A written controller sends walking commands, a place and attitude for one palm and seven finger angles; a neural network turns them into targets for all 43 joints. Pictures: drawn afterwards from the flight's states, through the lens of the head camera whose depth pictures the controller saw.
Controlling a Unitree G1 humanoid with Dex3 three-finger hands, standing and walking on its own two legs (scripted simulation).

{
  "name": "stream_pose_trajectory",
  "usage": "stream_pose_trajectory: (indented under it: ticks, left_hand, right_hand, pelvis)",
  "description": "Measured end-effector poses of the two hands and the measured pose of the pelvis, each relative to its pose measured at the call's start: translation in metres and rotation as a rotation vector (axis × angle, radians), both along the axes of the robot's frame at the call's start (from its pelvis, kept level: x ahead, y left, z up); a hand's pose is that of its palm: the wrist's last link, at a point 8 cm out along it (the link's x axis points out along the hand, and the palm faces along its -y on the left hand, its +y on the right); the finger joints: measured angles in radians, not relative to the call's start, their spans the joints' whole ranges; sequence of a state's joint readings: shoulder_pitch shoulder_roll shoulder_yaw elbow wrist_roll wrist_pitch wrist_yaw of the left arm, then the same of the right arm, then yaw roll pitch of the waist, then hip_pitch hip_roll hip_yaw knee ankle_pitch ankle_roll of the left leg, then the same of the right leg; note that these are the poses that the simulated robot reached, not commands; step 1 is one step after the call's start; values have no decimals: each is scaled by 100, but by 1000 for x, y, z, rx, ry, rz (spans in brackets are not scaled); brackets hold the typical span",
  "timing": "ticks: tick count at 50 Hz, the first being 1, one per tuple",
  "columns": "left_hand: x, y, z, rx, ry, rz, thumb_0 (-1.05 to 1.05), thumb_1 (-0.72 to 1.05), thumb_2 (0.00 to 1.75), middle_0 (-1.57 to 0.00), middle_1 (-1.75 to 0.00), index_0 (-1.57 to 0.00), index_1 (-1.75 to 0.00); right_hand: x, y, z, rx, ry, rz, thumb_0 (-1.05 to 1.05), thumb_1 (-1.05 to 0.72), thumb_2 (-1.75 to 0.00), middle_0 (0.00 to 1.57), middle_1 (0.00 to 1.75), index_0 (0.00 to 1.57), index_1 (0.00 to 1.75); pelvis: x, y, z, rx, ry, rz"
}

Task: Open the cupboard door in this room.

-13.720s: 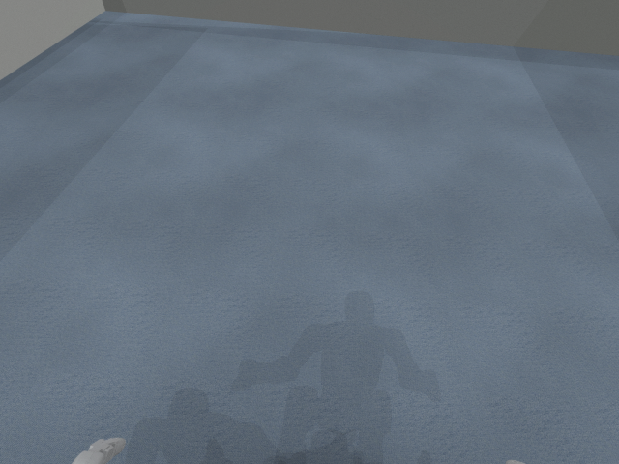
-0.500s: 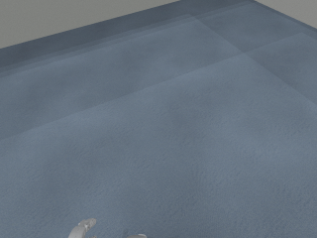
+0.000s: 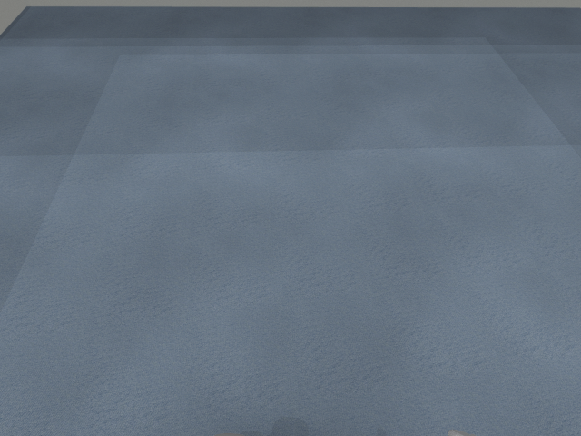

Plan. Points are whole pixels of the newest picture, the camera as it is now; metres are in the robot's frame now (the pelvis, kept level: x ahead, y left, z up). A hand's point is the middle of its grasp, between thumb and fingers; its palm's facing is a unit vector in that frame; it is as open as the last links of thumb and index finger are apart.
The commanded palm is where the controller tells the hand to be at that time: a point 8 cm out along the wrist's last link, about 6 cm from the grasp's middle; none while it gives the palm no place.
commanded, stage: turn or walk to find it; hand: left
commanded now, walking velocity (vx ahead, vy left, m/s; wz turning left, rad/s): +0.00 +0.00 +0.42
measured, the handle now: out of the picture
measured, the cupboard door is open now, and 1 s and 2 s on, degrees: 0 0 0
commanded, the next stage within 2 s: none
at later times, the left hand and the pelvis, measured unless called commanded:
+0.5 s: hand out of the picture +0.07 +0.22 -0.15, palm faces +0.16 -0.95 -0.26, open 7.4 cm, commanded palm none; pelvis -0.02 +0.00 +0.01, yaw +10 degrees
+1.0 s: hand out of the picture -0.09 +0.16 -0.15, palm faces +0.43 -0.86 -0.27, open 7.3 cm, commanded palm none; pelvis -0.04 -0.04 +0.01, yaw +24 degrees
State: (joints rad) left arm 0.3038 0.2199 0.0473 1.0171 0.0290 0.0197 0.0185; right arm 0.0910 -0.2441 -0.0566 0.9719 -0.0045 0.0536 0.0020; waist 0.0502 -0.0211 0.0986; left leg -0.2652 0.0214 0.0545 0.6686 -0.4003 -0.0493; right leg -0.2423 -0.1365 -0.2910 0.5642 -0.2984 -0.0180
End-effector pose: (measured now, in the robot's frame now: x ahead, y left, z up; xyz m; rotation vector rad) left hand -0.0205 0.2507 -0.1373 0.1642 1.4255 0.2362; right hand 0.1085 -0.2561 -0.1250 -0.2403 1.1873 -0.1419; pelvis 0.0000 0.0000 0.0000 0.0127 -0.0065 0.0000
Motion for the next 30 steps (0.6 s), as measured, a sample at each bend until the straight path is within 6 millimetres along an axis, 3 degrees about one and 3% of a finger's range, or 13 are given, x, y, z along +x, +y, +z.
stream_pose_trajectory:
  ticks: [3, 6, 14, 19, 25, 30]
  left_hand:
    - [-16, 19, -14, -13, 25, 44, 0, 91, 90, -20, -30, -20, -30]
    - [-17, 30, -14, -18, 26, 63, 0, 91, 90, -20, -30, -20, -30]
    - [17, 44, 1, -13, -103, 65, 0, 91, 90, -20, -30, -19, -30]
    - [42, 40, 9, 9, -173, 52, 0, 91, 90, -20, -30, -19, -30]
    - [72, 17, 21, 38, -260, 30, 0, 91, 90, -20, -30, -19, -30]
    - [72, -13, 29, 74, -316, 31, 0, 91, 90, -20, -30, -20, -30]
  right_hand:
    - [19, 22, 5, -14, -65, 53, 0, -91, -90, 20, 30, 19, 29]
    - [23, 41, 15, -16, -85, 85, 0, -90, -90, 20, 30, 19, 29]
    - [2, 63, 18, 8, -42, 94, 0, -90, -90, 20, 30, 20, 30]
    - [-28, 55, 7, 25, 23, 68, 0, -90, -90, 20, 30, 20, 30]
    - [-70, 26, -11, 42, 135, 43, 0, -90, -90, 20, 30, 20, 30]
    - [-86, -6, -32, 63, 200, 45, 0, -90, -90, 20, 30, 20, 30]
  pelvis:
    - [-3, 14, -7, -6, -6, 26]
    - [-5, 23, -2, -18, -12, 37]
    - [-10, 32, 10, -31, -7, 89]
    - [-14, 25, 9, -21, -1, 122]
    - [-20, 4, 5, -5, 10, 171]
    - [-24, -22, -2, 3, 7, 219]
